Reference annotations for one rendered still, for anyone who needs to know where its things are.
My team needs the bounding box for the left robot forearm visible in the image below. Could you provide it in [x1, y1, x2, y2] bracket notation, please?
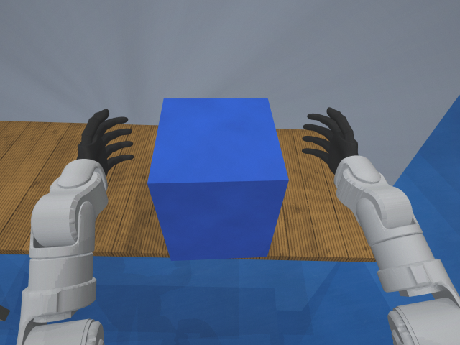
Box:
[17, 159, 109, 345]

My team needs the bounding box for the table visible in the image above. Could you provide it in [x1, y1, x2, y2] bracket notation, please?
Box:
[0, 121, 376, 321]

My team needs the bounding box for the robot left upper arm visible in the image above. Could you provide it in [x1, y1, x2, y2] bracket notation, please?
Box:
[24, 318, 104, 345]

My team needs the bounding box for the robot right upper arm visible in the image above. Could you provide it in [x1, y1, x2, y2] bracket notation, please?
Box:
[387, 298, 460, 345]

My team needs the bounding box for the right robot hand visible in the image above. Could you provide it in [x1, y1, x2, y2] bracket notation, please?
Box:
[302, 107, 358, 174]

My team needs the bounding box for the right robot forearm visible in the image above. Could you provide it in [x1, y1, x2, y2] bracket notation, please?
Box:
[334, 155, 460, 308]

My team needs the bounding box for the left robot hand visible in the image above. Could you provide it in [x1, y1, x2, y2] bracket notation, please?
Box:
[77, 109, 134, 176]

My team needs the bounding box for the carton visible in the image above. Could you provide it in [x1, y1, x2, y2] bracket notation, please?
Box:
[147, 98, 289, 261]

